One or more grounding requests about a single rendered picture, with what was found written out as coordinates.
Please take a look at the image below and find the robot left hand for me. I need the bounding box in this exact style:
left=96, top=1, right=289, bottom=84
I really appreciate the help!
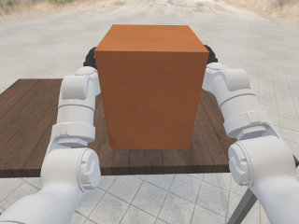
left=83, top=47, right=97, bottom=70

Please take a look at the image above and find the left robot upper arm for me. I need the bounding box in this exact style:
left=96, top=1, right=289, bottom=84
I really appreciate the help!
left=0, top=147, right=101, bottom=224

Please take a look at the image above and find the robot left forearm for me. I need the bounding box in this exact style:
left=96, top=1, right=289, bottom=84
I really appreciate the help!
left=40, top=66, right=101, bottom=185

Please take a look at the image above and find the robot right forearm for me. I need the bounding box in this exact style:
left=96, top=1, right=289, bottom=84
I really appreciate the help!
left=202, top=62, right=296, bottom=174

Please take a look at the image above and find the robot right hand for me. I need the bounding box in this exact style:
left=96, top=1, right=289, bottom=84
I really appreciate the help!
left=204, top=45, right=218, bottom=64

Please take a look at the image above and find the carton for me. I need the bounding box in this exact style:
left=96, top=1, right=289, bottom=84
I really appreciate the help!
left=93, top=24, right=209, bottom=149

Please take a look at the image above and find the right robot upper arm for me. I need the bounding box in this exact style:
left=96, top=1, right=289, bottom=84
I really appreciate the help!
left=228, top=135, right=299, bottom=224

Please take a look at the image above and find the table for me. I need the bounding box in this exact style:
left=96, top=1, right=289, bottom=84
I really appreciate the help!
left=0, top=78, right=299, bottom=224

